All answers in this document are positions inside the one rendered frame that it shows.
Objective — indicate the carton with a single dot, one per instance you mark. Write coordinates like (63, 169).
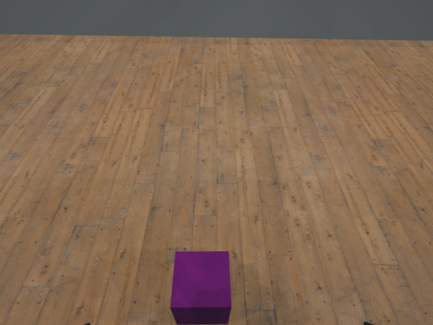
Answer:
(201, 292)

